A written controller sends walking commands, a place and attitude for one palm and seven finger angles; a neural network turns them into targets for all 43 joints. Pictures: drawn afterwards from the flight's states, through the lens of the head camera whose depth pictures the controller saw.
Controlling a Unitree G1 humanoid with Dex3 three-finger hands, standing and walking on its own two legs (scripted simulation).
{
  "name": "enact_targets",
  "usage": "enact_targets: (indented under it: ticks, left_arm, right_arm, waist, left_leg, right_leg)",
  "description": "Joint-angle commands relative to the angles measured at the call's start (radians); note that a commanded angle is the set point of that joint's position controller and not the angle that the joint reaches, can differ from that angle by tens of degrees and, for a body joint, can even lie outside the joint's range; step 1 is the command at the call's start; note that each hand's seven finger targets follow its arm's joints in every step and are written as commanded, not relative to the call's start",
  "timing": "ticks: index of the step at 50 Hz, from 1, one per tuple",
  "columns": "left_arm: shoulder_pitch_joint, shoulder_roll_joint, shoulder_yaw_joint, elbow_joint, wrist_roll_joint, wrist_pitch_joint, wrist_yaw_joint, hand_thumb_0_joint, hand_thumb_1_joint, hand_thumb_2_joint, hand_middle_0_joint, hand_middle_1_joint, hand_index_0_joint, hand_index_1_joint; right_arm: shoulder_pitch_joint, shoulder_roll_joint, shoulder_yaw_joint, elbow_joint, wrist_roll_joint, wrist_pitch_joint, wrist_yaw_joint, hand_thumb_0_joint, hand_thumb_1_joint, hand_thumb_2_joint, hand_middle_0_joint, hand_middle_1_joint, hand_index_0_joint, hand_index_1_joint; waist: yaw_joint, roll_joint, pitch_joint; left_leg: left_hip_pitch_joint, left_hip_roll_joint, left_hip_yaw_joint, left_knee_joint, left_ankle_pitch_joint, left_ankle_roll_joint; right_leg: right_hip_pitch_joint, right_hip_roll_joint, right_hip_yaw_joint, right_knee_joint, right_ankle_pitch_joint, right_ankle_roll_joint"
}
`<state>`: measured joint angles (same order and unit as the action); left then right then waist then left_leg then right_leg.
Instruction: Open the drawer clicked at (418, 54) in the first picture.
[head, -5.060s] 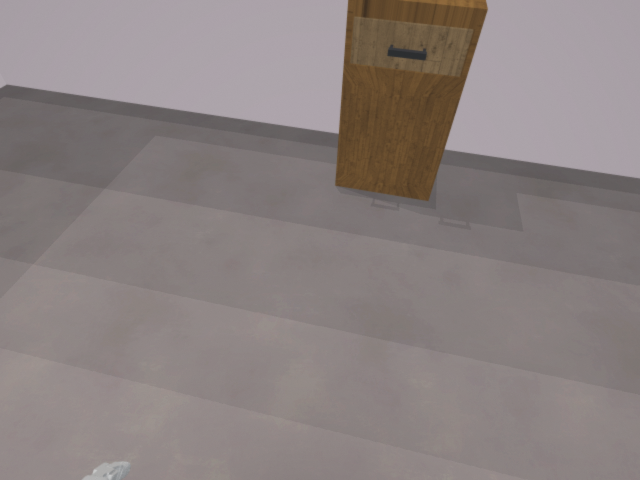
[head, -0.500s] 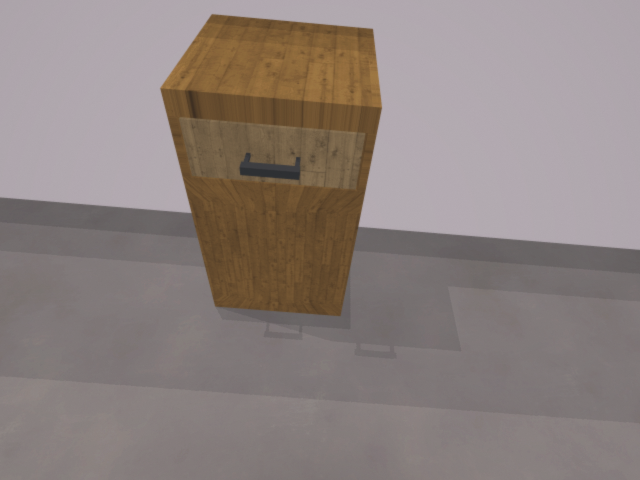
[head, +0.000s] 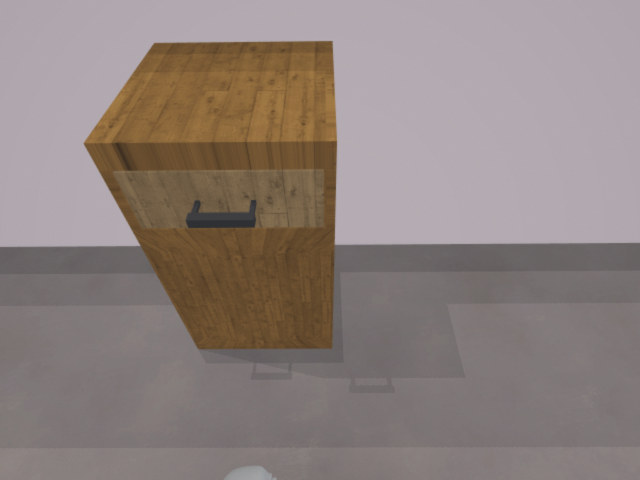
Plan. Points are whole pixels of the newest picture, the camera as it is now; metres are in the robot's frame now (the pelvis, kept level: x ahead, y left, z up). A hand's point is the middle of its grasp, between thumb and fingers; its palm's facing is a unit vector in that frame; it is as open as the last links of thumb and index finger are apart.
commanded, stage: take the last steps up to it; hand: left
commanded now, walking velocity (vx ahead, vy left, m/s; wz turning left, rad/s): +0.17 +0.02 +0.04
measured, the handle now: (223, 212) +0.62 +0.23 -0.08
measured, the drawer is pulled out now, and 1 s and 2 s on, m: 0.00 0.00 0.00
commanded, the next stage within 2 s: come to a stop and stand still in 0.08 s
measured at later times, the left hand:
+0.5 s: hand out of the picture +0.10 +0.22 -0.18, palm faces +0.02 -0.98 -0.18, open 7.4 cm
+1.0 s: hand out of the picture +0.13 +0.14 -0.14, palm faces +0.04 -0.95 -0.30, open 7.3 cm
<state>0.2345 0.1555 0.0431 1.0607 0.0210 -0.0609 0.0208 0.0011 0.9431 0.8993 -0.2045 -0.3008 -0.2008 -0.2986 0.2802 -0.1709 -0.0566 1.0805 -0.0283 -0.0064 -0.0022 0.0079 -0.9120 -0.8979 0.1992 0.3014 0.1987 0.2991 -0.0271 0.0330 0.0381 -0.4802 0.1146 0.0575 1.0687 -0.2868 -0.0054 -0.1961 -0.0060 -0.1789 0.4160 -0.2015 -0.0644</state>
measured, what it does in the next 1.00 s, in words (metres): steps on the spot: left foot, then right foot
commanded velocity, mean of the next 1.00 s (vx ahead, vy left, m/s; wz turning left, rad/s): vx -0.05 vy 0.04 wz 0.01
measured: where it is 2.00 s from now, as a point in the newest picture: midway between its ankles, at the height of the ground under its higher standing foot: outside the picture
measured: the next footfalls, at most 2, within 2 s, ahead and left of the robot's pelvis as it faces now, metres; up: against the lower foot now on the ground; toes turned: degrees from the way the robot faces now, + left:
left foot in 0.22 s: +0.16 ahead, +0.14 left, +0.00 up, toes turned +8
right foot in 0.72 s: +0.11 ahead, -0.09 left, +0.00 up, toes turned -9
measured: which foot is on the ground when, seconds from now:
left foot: up 0.00-0.20, down 0.22-0.72, up 0.74-1.00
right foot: down 0.00-0.24, up 0.26-0.70, down 0.72-1.00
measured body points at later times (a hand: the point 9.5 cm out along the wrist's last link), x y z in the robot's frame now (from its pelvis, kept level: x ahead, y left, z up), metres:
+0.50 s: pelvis +0.09 +0.03 +0.00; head +0.13 +0.06 +0.45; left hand +0.10 +0.27 -0.17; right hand +0.15 -0.20 -0.14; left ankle +0.12 +0.13 -0.74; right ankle +0.06 -0.11 -0.67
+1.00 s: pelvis +0.07 -0.05 +0.01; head +0.10 -0.09 +0.45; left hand +0.12 +0.19 -0.12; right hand +0.09 -0.29 -0.17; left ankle +0.03 +0.12 -0.66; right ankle +0.07 -0.14 -0.74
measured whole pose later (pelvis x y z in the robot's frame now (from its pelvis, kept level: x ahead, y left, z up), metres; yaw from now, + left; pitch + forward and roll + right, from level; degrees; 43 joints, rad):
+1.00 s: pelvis +0.07 -0.05 +0.01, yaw -1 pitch +1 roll +4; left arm 0.22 0.14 0.04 1.00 0.02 0.00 0.04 0.01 0.92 0.90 -0.21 -0.30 -0.20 -0.30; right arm 0.24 -0.23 -0.07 1.05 -0.02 0.07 0.00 0.01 -0.91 -0.90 0.20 0.30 0.20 0.30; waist 0.01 0.04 0.04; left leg -0.40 0.01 0.00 0.97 -0.35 -0.05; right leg -0.22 -0.08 -0.06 0.44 -0.23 -0.02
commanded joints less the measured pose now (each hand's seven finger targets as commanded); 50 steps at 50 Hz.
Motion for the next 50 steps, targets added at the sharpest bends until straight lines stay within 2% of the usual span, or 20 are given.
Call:
enact_targets:
  ticks: [1,6,8,10,11,12,13,16,19,22,25,30,32,34,36,37,38,39,42,50]
  left_arm:
    - [0.084,0.112,0.011,-0.014,-0.001,-0.013,-0.006,0.0,0.9,0.9,-0.2,-0.3,-0.2,-0.3]
    - [0.123,0.135,0.02,0.011,0.004,-0.007,-0.006,0.0,0.9,0.9,-0.2,-0.3,-0.2,-0.3]
    - [0.121,0.137,0.023,0.016,0.003,0.0,-0.004,0.0,0.9,0.9,-0.2,-0.3,-0.2,-0.3]
    - [0.113,0.096,0.012,0.022,-0.005,0.013,-0.002,0.0,0.9,0.9,-0.2,-0.3,-0.2,-0.3]
    - [0.141,0.049,0.0,0.021,-0.01,0.019,-0.001,0.0,0.9,0.9,-0.2,-0.3,-0.2,-0.3]
    - [0.181,0.017,-0.011,0.022,-0.018,0.029,0.001,0.0,0.9,0.9,-0.2,-0.3,-0.2,-0.3]
    - [0.181,0.017,-0.013,0.028,-0.014,0.036,0.01,0.0,0.9,0.9,-0.2,-0.3,-0.2,-0.3]
    - [0.16,0.035,-0.013,0.05,-0.008,0.063,0.014,0.0,0.9,0.9,-0.2,-0.3,-0.2,-0.3]
    - [0.135,0.068,0.006,0.024,-0.002,0.088,0.011,0.0,0.9,0.9,-0.2,-0.3,-0.2,-0.3]
    - [0.1,0.085,0.024,-0.014,0.002,0.11,0.01,0.0,0.9,0.9,-0.2,-0.3,-0.2,-0.3]
    - [0.092,0.077,0.034,-0.039,-0.002,0.125,0.007,0.0,0.9,0.9,-0.2,-0.3,-0.2,-0.3]
    - [0.047,0.064,0.024,-0.076,-0.005,0.118,0.003,0.0,0.9,0.9,-0.2,-0.3,-0.2,-0.3]
    - [0.057,0.067,0.017,-0.07,-0.006,0.099,0.006,0.0,0.9,0.9,-0.2,-0.3,-0.2,-0.3]
    - [0.119,0.091,0.018,-0.044,-0.001,0.078,0.01,0.0,0.9,0.9,-0.2,-0.3,-0.2,-0.3]
    - [0.065,0.242,0.03,-0.073,0.012,0.055,0.016,0.0,0.9,0.9,-0.2,-0.3,-0.2,-0.3]
    - [0.052,0.265,0.034,-0.096,0.009,0.064,0.016,0.0,0.9,0.9,-0.2,-0.3,-0.2,-0.3]
    - [0.019,0.254,0.039,-0.097,0.009,0.065,0.018,0.0,0.9,0.9,-0.2,-0.3,-0.2,-0.3]
    - [-0.004,0.239,0.04,-0.096,0.007,0.063,0.02,0.0,0.9,0.9,-0.2,-0.3,-0.2,-0.3]
    - [-0.03,0.194,0.034,-0.107,0.001,0.059,0.02,0.0,0.9,0.9,-0.2,-0.3,-0.2,-0.3]
    - [0.1,0.203,0.049,-0.079,0.004,0.051,0.031,0.0,0.9,0.9,-0.2,-0.3,-0.2,-0.3]
  right_arm:
    - [0.044,-0.008,0.004,-0.029,0.004,0.001,0.012,0.0,-0.9,-0.9,0.2,0.3,0.2,0.3]
    - [-0.053,-0.017,0.008,-0.065,0.008,-0.021,0.016,0.0,-0.9,-0.9,0.2,0.3,0.2,0.3]
    - [-0.026,-0.022,0.009,-0.062,0.007,-0.03,0.014,0.0,-0.9,-0.9,0.2,0.3,0.2,0.3]
    - [0.059,-0.044,0.015,-0.021,0.006,-0.043,0.004,0.0,-0.9,-0.9,0.2,0.3,0.2,0.3]
    - [0.121,-0.098,0.01,-0.004,0.002,-0.053,-0.008,0.0,-0.9,-0.9,0.2,0.3,0.2,0.3]
    - [0.13,-0.156,0.006,-0.008,0.006,-0.044,-0.019,0.0,-0.9,-0.9,0.2,0.3,0.2,0.3]
    - [0.09,-0.142,0.011,-0.016,0.005,-0.029,-0.029,0.0,-0.9,-0.9,0.2,0.3,0.2,0.3]
    - [0.018,-0.117,0.021,-0.016,0.008,-0.022,-0.059,0.0,-0.9,-0.9,0.2,0.3,0.2,0.3]
    - [0.022,-0.158,-0.006,-0.025,0.014,-0.002,-0.068,0.0,-0.9,-0.9,0.2,0.3,0.2,0.3]
    - [0.008,-0.17,-0.018,-0.042,0.014,0.008,-0.07,0.0,-0.9,-0.9,0.2,0.3,0.2,0.3]
    - [-0.055,-0.161,-0.019,-0.064,0.011,0.013,-0.062,0.0,-0.9,-0.9,0.2,0.3,0.2,0.3]
    - [-0.092,-0.16,-0.028,-0.077,0.0,0.023,-0.038,0.0,-0.9,-0.9,0.2,0.3,0.2,0.3]
    - [-0.085,-0.157,-0.028,-0.073,0.001,0.027,-0.026,0.0,-0.9,-0.9,0.2,0.3,0.2,0.3]
    - [-0.073,-0.135,-0.024,-0.067,0.011,0.029,-0.017,0.0,-0.9,-0.9,0.2,0.3,0.2,0.3]
    - [-0.055,-0.035,-0.005,-0.107,0.023,0.04,-0.005,0.0,-0.9,-0.9,0.2,0.3,0.2,0.3]
    - [-0.076,-0.08,-0.016,-0.12,0.017,0.053,-0.002,0.0,-0.9,-0.9,0.2,0.3,0.2,0.3]
    - [-0.095,-0.079,-0.018,-0.116,0.012,0.063,-0.001,0.0,-0.9,-0.9,0.2,0.3,0.2,0.3]
    - [-0.091,-0.083,-0.018,-0.106,0.008,0.066,-0.001,0.0,-0.9,-0.9,0.2,0.3,0.2,0.3]
    - [-0.012,-0.102,-0.025,-0.069,0.011,0.058,0.006,0.0,-0.9,-0.9,0.2,0.3,0.2,0.3]
    - [-0.082,-0.106,-0.02,-0.111,0.008,0.062,0.002,0.0,-0.9,-0.9,0.2,0.3,0.2,0.3]
  waist:
    - [0.013,-0.134,0.037]
    - [0.048,-0.14,0.031]
    - [0.03,-0.125,0.032]
    - [-0.002,-0.029,0.007]
    - [-0.007,0.133,-0.045]
    - [0.013,0.273,-0.07]
    - [0.022,0.19,-0.044]
    - [0.025,0.126,-0.043]
    - [0.01,0.06,-0.078]
    - [0.011,0.03,-0.088]
    - [0.032,0.101,-0.094]
    - [0.026,0.224,-0.057]
    - [0.031,0.209,-0.053]
    - [0.065,0.082,-0.076]
    - [0.045,-0.327,-0.011]
    - [0.061,-0.247,0.002]
    - [0.057,-0.228,0.028]
    - [0.049,-0.286,0.059]
    - [0.025,-0.242,0.045]
    - [0.09,-0.189,-0.045]
  left_leg:
    - [0.005,0.012,0.009,-0.163,0.051,-0.017]
    - [0.052,-0.009,0.032,-0.369,0.021,-0.01]
    - [0.146,-0.024,0.044,-0.464,0.048,0.001]
    - [0.343,-0.027,0.022,-0.607,0.185,0.0]
    - [0.435,0.096,-0.126,-0.671,0.386,0.039]
    - [0.445,0.257,-0.286,-0.734,0.571,0.118]
    - [0.359,0.289,-0.293,-0.78,0.565,0.173]
    - [0.402,0.257,-0.198,-0.73,0.923,0.175]
    - [0.46,0.268,-0.136,-0.699,1.024,0.189]
    - [0.425,0.27,-0.103,-0.705,0.935,0.192]
    - [0.37,0.226,-0.052,-0.718,0.761,0.176]
    - [0.292,0.189,-0.047,-0.747,0.391,0.156]
    - [0.262,0.167,-0.055,-0.732,0.261,0.136]
    - [0.198,0.092,-0.019,-0.628,0.082,0.068]
    - [0.068,-0.067,0.031,-0.379,-0.236,-0.024]
    - [0.101,-0.057,-0.026,-0.292,-0.251,-0.016]
    - [0.085,-0.052,-0.048,-0.227,-0.221,-0.012]
    - [0.051,-0.058,-0.07,-0.176,-0.183,-0.009]
    - [0.011,-0.072,-0.074,-0.089,-0.071,-0.02]
    - [-0.047,-0.083,-0.083,-0.096,-0.092,-0.059]
  right_leg:
    - [-0.039,-0.25,0.174,-0.258,0.087,-0.09]
    - [0.037,-0.276,0.196,-0.206,0.099,-0.103]
    - [0.009,-0.269,0.187,-0.156,0.06,-0.091]
    - [-0.07,-0.183,0.131,-0.008,0.048,-0.035]
    - [-0.122,-0.099,0.075,0.144,-0.023,0.018]
    - [-0.158,-0.044,0.044,0.26,-0.274,0.062]
    - [-0.128,-0.047,0.101,0.333,-0.401,0.063]
    - [-0.161,-0.078,0.16,0.414,-0.332,0.082]
    - [-0.218,-0.064,0.168,0.524,-0.294,0.093]
    - [-0.264,-0.049,0.194,0.661,-0.263,0.101]
    - [-0.261,-0.043,0.2,0.682,-0.207,0.11]
    - [-0.166,-0.053,0.137,0.429,-0.226,0.097]
    - [-0.087,-0.04,0.108,0.276,-0.206,0.094]
    - [0.06,-0.045,0.108,0.016,-0.005,0.1]
    - [-0.03,-0.355,0.483,-0.193,0.06,0.002]
    - [-0.113,-0.405,0.493,-0.221,0.015,-0.062]
    - [-0.149,-0.384,0.476,-0.234,-0.07,-0.074]
    - [-0.148,-0.352,0.473,-0.225,-0.07,-0.061]
    - [-0.051,-0.298,0.347,-0.172,0.094,-0.042]
    - [0.165,-0.344,0.348,-0.091,0.407,-0.089]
